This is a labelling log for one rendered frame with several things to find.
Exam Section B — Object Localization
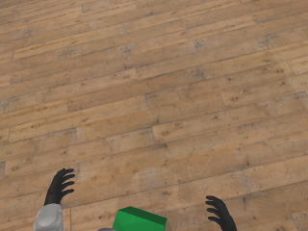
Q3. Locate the robot left hand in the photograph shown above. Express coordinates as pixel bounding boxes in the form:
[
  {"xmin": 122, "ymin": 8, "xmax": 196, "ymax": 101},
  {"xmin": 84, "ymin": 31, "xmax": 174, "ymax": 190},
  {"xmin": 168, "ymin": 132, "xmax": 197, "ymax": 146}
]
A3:
[{"xmin": 43, "ymin": 168, "xmax": 75, "ymax": 206}]

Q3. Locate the carton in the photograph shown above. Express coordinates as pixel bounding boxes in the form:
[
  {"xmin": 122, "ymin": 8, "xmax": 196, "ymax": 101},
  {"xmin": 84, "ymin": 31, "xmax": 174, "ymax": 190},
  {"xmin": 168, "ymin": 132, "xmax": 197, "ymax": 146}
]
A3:
[{"xmin": 112, "ymin": 206, "xmax": 167, "ymax": 231}]

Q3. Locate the left robot forearm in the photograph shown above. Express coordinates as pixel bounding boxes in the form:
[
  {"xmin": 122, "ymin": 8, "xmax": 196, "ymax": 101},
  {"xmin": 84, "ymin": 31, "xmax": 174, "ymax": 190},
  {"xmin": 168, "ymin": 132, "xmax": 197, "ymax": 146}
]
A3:
[{"xmin": 33, "ymin": 203, "xmax": 64, "ymax": 231}]

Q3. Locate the robot right hand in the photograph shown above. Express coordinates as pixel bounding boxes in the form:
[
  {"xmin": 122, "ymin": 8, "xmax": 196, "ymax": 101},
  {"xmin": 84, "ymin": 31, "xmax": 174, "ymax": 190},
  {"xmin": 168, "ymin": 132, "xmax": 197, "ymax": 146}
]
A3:
[{"xmin": 205, "ymin": 195, "xmax": 238, "ymax": 231}]

